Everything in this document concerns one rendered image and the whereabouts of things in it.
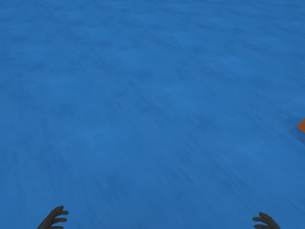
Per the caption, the left robot hand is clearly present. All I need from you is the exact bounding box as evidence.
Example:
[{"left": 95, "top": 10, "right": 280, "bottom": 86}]
[{"left": 37, "top": 205, "right": 69, "bottom": 229}]

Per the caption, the right robot hand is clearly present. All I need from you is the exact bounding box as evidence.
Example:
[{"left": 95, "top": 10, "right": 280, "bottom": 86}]
[{"left": 253, "top": 212, "right": 280, "bottom": 229}]

